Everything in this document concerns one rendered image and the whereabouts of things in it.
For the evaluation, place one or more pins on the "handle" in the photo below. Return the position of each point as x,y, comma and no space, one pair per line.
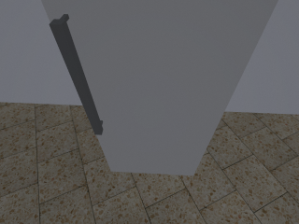
68,50

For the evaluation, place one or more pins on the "fridge door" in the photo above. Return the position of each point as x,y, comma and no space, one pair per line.
161,73

